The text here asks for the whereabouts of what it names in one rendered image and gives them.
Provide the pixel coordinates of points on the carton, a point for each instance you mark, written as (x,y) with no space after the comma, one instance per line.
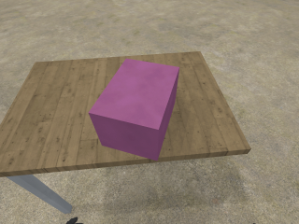
(133,112)

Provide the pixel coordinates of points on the table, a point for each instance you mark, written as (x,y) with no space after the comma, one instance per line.
(48,129)

